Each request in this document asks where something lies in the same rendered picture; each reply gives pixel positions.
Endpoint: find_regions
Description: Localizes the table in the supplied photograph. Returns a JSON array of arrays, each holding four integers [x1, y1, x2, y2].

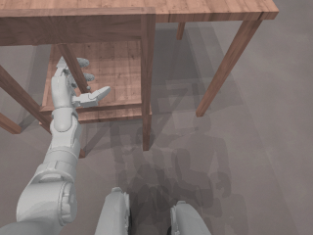
[[0, 0, 280, 134]]

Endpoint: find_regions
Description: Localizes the robot left hand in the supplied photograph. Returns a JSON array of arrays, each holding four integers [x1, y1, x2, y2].
[[51, 56, 111, 110]]

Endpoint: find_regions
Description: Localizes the chair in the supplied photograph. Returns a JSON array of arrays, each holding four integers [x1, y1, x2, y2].
[[0, 6, 157, 159]]

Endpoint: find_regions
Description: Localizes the left robot thigh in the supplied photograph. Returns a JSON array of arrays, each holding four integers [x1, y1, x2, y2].
[[94, 191, 130, 235]]

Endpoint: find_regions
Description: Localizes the robot left shin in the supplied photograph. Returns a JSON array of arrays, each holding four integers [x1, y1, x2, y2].
[[111, 187, 129, 235]]

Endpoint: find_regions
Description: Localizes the robot left upper arm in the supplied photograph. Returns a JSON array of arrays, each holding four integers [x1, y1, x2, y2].
[[0, 181, 77, 235]]

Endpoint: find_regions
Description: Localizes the left robot forearm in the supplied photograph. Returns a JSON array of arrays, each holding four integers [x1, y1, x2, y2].
[[16, 107, 82, 222]]

